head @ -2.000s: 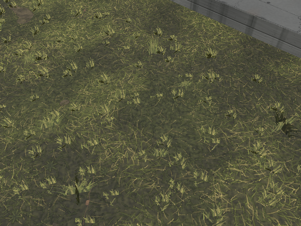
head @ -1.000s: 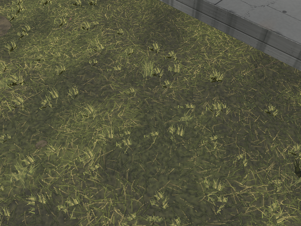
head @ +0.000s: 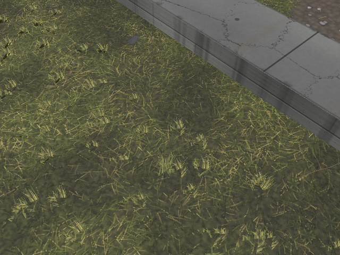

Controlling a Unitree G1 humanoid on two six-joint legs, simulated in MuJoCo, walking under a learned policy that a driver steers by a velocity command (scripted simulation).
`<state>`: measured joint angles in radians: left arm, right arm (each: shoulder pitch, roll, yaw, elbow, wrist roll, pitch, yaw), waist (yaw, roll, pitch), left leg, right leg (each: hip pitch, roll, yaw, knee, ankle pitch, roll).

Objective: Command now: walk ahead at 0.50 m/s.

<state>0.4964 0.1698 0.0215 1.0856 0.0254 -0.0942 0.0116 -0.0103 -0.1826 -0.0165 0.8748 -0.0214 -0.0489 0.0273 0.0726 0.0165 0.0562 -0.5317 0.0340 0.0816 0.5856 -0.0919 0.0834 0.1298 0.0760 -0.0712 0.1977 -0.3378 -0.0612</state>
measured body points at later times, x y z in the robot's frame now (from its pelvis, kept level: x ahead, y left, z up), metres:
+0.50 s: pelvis +0.26 +0.02 +0.01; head +0.28 +0.03 +0.46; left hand +0.43 +0.24 -0.12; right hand +0.16 -0.20 -0.13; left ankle +0.15 +0.09 -0.73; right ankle +0.42 -0.10 -0.69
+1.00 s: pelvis +0.52 -0.01 +0.01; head +0.54 -0.02 +0.46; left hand +0.45 +0.22 -0.13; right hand +0.66 -0.24 -0.12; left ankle +0.68 +0.14 -0.68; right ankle +0.45 -0.08 -0.73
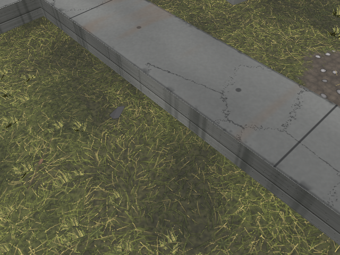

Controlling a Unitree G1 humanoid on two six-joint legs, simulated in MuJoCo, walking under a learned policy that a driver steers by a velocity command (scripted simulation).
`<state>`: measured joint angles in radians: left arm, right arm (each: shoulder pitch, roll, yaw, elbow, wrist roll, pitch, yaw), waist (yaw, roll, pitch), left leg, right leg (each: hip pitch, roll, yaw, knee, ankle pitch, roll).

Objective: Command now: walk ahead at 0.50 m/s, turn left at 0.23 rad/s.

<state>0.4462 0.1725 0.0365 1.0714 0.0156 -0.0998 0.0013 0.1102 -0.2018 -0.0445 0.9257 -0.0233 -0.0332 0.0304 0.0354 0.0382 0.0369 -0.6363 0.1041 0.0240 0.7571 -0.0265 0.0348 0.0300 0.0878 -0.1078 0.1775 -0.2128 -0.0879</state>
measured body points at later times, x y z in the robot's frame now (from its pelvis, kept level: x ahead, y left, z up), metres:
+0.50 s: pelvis +0.19 +0.05 +0.00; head +0.23 +0.06 +0.45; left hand +0.27 +0.29 -0.16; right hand +0.21 -0.21 -0.14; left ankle +0.22 +0.11 -0.75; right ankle +0.24 -0.09 -0.68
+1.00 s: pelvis +0.20 +0.01 +0.00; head +0.23 -0.02 +0.44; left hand +0.39 +0.24 -0.12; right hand +0.20 -0.28 -0.14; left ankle +0.25 +0.15 -0.69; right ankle +0.20 -0.07 -0.75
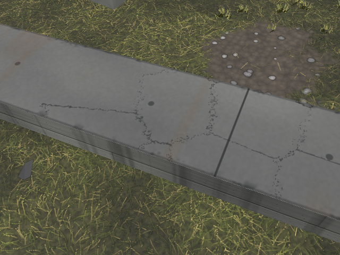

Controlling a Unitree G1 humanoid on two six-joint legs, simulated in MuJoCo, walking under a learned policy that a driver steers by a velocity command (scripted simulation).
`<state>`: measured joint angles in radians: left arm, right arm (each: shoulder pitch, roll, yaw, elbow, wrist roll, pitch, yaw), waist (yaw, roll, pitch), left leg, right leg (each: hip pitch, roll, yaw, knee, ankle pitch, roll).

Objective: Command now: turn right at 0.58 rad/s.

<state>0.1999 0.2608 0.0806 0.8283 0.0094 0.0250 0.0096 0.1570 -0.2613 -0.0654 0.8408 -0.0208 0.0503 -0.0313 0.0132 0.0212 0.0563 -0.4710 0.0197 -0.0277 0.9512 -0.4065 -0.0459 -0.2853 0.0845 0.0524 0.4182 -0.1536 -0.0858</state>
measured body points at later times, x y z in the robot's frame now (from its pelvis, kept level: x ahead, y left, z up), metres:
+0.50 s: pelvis -0.02 +0.04 +0.00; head +0.02 +0.06 +0.45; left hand +0.16 +0.28 -0.13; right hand +0.02 -0.25 -0.09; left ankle +0.00 +0.13 -0.74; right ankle -0.08 -0.08 -0.67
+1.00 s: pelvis -0.05 +0.00 +0.00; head -0.04 -0.02 +0.45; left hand +0.18 +0.17 -0.11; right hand -0.11 -0.27 -0.14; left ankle +0.00 +0.13 -0.72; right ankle -0.08 -0.07 -0.74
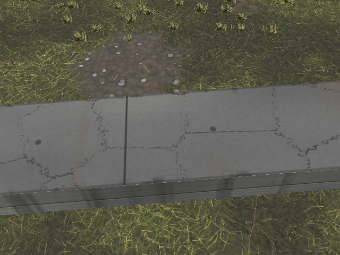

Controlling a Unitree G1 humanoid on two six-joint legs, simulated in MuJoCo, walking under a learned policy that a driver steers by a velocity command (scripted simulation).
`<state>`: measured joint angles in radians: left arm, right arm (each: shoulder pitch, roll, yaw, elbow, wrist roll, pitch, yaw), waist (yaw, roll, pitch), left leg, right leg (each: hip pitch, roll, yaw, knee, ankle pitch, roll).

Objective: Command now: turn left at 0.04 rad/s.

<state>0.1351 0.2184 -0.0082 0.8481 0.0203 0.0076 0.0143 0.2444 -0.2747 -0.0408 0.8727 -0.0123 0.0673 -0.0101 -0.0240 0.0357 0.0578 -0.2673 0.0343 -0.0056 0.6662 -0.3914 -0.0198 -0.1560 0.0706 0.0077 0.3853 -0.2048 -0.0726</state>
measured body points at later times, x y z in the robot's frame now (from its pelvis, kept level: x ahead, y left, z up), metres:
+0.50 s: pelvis -0.03 +0.01 +0.00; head +0.01 +0.02 +0.45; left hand -0.02 +0.30 -0.13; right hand +0.17 -0.22 -0.12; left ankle -0.07 +0.11 -0.70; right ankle -0.01 -0.09 -0.74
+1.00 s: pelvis -0.01 +0.04 +0.01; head -0.01 +0.04 +0.46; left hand -0.02 +0.33 -0.12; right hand +0.11 -0.20 -0.13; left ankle -0.07 +0.12 -0.74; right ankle +0.04 -0.07 -0.71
